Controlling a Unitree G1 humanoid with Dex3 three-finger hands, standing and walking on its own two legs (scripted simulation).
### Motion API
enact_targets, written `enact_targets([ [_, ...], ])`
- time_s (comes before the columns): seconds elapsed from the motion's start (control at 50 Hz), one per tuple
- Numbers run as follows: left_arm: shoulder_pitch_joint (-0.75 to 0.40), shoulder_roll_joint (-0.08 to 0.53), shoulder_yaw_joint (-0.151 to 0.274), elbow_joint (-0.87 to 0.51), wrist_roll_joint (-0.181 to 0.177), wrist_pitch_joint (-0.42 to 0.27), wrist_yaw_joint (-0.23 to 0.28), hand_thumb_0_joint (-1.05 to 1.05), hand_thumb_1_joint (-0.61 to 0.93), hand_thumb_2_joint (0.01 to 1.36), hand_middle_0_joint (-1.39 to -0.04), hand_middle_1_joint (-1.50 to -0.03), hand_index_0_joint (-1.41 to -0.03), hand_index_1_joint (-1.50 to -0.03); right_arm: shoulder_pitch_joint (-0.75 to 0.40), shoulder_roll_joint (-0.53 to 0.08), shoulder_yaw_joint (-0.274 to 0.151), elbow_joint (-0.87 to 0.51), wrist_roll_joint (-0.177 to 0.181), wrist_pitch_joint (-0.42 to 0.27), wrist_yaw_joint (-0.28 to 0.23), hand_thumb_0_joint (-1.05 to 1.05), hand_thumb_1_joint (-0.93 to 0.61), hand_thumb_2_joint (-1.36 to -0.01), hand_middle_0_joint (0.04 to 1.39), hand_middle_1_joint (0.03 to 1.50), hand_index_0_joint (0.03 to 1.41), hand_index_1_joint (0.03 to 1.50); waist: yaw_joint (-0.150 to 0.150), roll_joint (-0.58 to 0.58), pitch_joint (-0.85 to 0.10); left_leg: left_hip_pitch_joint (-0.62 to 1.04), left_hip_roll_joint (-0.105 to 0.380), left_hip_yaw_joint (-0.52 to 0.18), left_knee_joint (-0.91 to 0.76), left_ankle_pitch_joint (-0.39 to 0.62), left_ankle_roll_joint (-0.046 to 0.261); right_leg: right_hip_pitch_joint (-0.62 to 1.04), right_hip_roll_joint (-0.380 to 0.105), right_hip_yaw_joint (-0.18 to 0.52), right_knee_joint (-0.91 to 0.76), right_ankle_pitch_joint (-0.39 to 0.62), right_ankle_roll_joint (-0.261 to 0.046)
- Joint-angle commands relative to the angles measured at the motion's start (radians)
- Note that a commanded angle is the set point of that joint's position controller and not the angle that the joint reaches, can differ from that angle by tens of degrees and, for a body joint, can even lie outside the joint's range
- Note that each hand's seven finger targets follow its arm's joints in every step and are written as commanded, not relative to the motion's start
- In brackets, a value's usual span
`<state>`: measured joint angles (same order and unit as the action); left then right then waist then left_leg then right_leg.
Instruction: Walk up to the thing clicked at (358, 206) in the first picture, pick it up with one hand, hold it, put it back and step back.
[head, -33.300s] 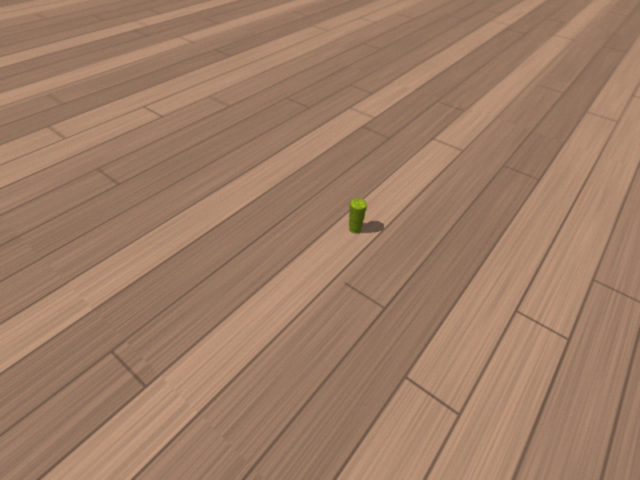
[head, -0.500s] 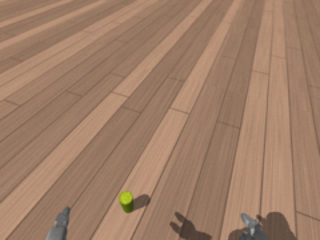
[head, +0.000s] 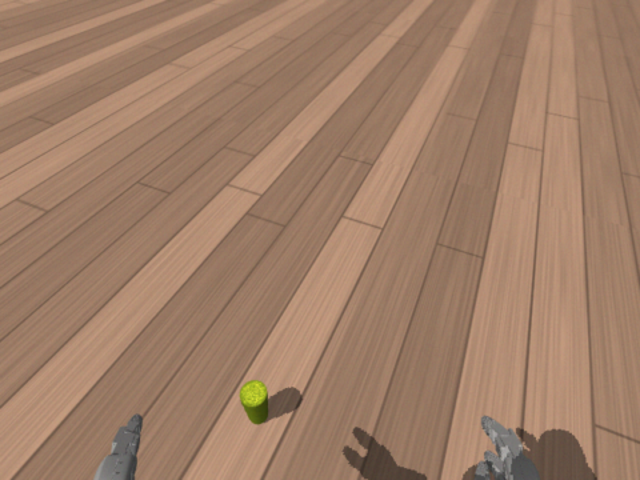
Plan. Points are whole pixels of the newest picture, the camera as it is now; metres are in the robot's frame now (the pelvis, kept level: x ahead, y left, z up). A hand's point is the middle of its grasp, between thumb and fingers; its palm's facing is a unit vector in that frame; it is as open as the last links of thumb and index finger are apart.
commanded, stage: home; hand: left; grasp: from the side
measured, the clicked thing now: (256, 404) +0.50 +0.17 -0.65
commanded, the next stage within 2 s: stand in 0.40 s
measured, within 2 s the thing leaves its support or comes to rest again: neither
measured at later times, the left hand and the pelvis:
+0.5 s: hand out of the picture +0.16 +0.18 -0.06, palm faces +0.10 -0.96 -0.27, open 17.3 cm; pelvis +0.00 +0.00 +0.00, yaw +0 degrees
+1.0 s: hand out of the picture +0.17 +0.19 -0.06, palm faces +0.08 -0.96 -0.29, open 8.5 cm; pelvis +0.01 +0.01 +0.00, yaw +0 degrees
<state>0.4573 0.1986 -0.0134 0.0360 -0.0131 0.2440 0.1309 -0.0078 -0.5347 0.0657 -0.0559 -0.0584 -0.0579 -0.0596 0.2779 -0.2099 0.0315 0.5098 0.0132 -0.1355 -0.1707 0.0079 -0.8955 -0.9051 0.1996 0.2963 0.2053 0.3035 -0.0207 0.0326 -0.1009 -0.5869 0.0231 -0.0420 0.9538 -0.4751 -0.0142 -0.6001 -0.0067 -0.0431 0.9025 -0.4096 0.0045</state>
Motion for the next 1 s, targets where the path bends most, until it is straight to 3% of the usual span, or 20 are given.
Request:
enact_targets([
  [0.0, -0.031, 0.105, 0.064, -0.192, 0.012, -0.055, 0.015, 0.000, -0.543, 0.066, -0.049, -0.062, -0.053, -0.059, -0.071, -0.114, -0.055, -0.157, -0.005, -0.063, -0.016, 0.000, -0.899, -0.904, 0.200, 0.301, 0.200, 0.301, 0.002, -0.012, -0.097, 0.015, -0.024, 0.025, -0.175, 0.158, 0.025, 0.098, 0.020, -0.016, -0.151, 0.118, -0.011],
  [0.04, -0.035, 0.100, 0.058, -0.182, 0.011, -0.058, 0.014, 0.000, -0.535, 0.070, -0.050, -0.063, -0.054, -0.060, -0.071, -0.114, -0.052, -0.156, -0.004, -0.061, -0.017, 0.000, -0.899, -0.904, 0.200, 0.301, 0.200, 0.301, -0.002, -0.023, -0.065, 0.002, -0.028, 0.032, -0.170, 0.138, 0.027, 0.087, 0.016, -0.012, -0.164, 0.104, -0.008],
  [0.16, -0.034, 0.103, 0.061, -0.187, 0.013, -0.060, 0.016, 0.000, -0.544, 0.064, -0.049, -0.061, -0.052, -0.058, -0.069, -0.112, -0.053, -0.154, -0.006, -0.064, -0.018, 0.000, -0.899, -0.903, 0.200, 0.301, 0.200, 0.301, 0.002, -0.025, -0.086, 0.002, -0.027, 0.029, -0.166, 0.150, 0.028, 0.097, 0.016, -0.011, -0.159, 0.115, -0.009],
  [0.32, -0.046, 0.099, 0.053, -0.192, 0.011, -0.065, 0.012, 0.000, -0.521, 0.077, -0.052, -0.064, -0.054, -0.062, -0.077, -0.114, -0.052, -0.156, -0.005, -0.074, -0.020, 0.000, -0.899, -0.903, 0.200, 0.301, 0.200, 0.301, 0.000, -0.022, -0.049, -0.015, -0.028, 0.034, -0.186, 0.043, 0.031, 0.067, 0.013, -0.007, -0.181, 0.017, -0.007],
  [0.34, -0.042, 0.113, 0.070, -0.200, 0.011, -0.066, 0.014, 0.000, -0.536, 0.068, -0.050, -0.062, -0.053, -0.059, -0.082, -0.114, -0.051, -0.156, -0.005, -0.077, -0.020, 0.000, -0.899, -0.903, 0.200, 0.301, 0.200, 0.301, 0.006, -0.013, -0.058, -0.020, -0.029, 0.033, -0.186, 0.042, 0.030, 0.073, 0.014, -0.008, -0.181, 0.015, -0.008],
  [0.46, -0.029, 0.104, 0.061, -0.208, 0.010, -0.065, 0.012, 0.000, -0.525, 0.074, -0.051, -0.063, -0.053, -0.061, -0.070, -0.115, -0.053, -0.155, -0.005, -0.078, -0.021, 0.000, -0.899, -0.903, 0.200, 0.301, 0.200, 0.301, 0.001, -0.017, -0.093, -0.001, -0.027, 0.033, -0.172, 0.093, 0.030, 0.087, 0.015, -0.005, -0.167, 0.063, -0.010],
  [0.48, -0.034, 0.102, 0.056, -0.195, 0.011, -0.066, 0.014, 0.000, -0.518, 0.078, -0.052, -0.064, -0.054, -0.062, -0.077, -0.114, -0.051, -0.150, -0.004, -0.079, -0.020, 0.000, -0.898, -0.903, 0.200, 0.301, 0.200, 0.301, 0.000, -0.020, -0.063, -0.012, -0.025, 0.029, -0.181, 0.077, 0.029, 0.079, 0.016, -0.011, -0.166, 0.049, -0.010],
  [0.52, -0.026, 0.103, 0.059, -0.202, 0.011, -0.067, 0.014, 0.000, -0.358, 0.238, -0.200, -0.224, -0.200, -0.222, -0.072, -0.113, -0.052, -0.152, -0.005, -0.079, -0.021, 0.000, -0.900, -0.900, 0.200, 0.300, 0.200, 0.300, 0.001, -0.012, -0.085, -0.003, -0.025, 0.027, -0.176, 0.104, 0.027, 0.082, 0.019, -0.013, -0.159, 0.072, -0.011],
  [0.54, -0.015, 0.103, 0.061, -0.205, 0.013, -0.066, 0.015, 0.000, -0.278, 0.318, -0.200, -0.300, -0.200, -0.301, -0.067, -0.114, -0.054, -0.151, -0.006, -0.078, -0.022, 0.000, -0.900, -0.900, 0.200, 0.300, 0.200, 0.300, 0.006, -0.009, -0.102, 0.007, -0.023, 0.025, -0.174, 0.132, 0.026, 0.091, 0.020, -0.016, -0.150, 0.097, -0.012],
  [0.68, -0.038, 0.102, 0.057, -0.203, 0.014, -0.068, 0.016, 0.000, 0.282, 0.878, -0.200, -0.300, -0.200, -0.301, -0.063, -0.115, -0.054, -0.146, -0.006, -0.080, -0.018, 0.000, -0.900, -0.900, 0.200, 0.300, 0.200, 0.300, 0.001, -0.006, -0.077, 0.006, -0.020, 0.018, -0.180, 0.136, 0.023, 0.082, 0.022, -0.021, -0.144, 0.099, -0.013],
  [0.76, -0.028, 0.095, 0.049, -0.201, 0.015, -0.065, 0.014, 0.000, 0.602, 0.900, -0.200, -0.300, -0.200, -0.301, -0.058, -0.119, -0.058, -0.142, -0.007, -0.078, -0.018, 0.000, -0.900, -0.900, 0.200, 0.300, 0.200, 0.300, 0.003, 0.011, -0.096, 0.028, -0.015, 0.011, -0.180, 0.197, 0.016, 0.086, 0.026, -0.026, -0.128, 0.144, -0.016],
  [0.84, -0.017, 0.103, 0.063, -0.185, 0.015, -0.066, 0.014, 0.000, 0.900, 0.900, -0.200, -0.300, -0.200, -0.301, -0.062, -0.113, -0.055, -0.148, -0.007, -0.074, -0.017, 0.000, -0.900, -0.900, 0.200, 0.300, 0.200, 0.300, 0.005, -0.027, -0.086, 0.009, -0.022, 0.023, -0.166, 0.177, 0.024, 0.099, 0.020, -0.018, -0.150, 0.137, -0.011],
  [0.94, -0.015, 0.103, 0.060, -0.194, 0.014, -0.060, 0.012, 0.000, 0.900, 0.900, -0.200, -0.300, -0.200, -0.301, -0.055, -0.120, -0.058, -0.146, -0.006, -0.072, -0.015, 0.000, -0.900, -0.900, 0.200, 0.300, 0.200, 0.300, -0.001, -0.010, -0.094, 0.028, -0.020, 0.022, -0.167, 0.217, 0.020, 0.097, 0.022, -0.021, -0.137, 0.169, -0.013],
  [0.96, -0.185, 0.243, 0.106, 0.157, 0.106, -0.161, -0.035, 0.000, 0.900, 0.900, -0.200, -0.300, -0.200, -0.301, -0.121, -0.252, -0.101, 0.063, -0.125, 0.009, 0.045, 0.000, -0.900, -0.900, 0.200, 0.300, 0.200, 0.300, 0.035, -0.063, 0.063, 0.054, 0.009, -0.031, -0.197, 0.304, 0.048, 0.213, -0.072, 0.098, -0.186, 0.215, -0.077],
  [0.98, -0.169, 0.254, 0.114, 0.241, 0.117, -0.199, -0.062, 0.000, 0.900, 0.900, -0.200, -0.300, -0.200, -0.301, -0.083, -0.244, -0.106, 0.103, -0.131, 0.040, 0.071, 0.000, -0.900, -0.900, 0.200, 0.300, 0.200, 0.300, 0.033, -0.065, -0.010, 0.109, 0.022, -0.018, -0.200, 0.305, 0.076, 0.218, -0.085, 0.115, -0.168, 0.223, -0.101],
])
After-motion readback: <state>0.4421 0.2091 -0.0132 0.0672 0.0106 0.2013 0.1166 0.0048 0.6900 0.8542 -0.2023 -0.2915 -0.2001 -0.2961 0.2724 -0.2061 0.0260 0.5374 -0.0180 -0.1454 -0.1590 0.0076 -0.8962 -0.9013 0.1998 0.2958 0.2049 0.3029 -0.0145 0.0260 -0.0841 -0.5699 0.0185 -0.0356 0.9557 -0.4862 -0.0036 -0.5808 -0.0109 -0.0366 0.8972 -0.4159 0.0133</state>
